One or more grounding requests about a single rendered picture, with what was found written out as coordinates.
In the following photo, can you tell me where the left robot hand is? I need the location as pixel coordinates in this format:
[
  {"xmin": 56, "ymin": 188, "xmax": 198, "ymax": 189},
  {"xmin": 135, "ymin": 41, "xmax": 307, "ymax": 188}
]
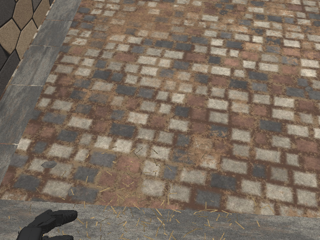
[{"xmin": 16, "ymin": 209, "xmax": 78, "ymax": 240}]

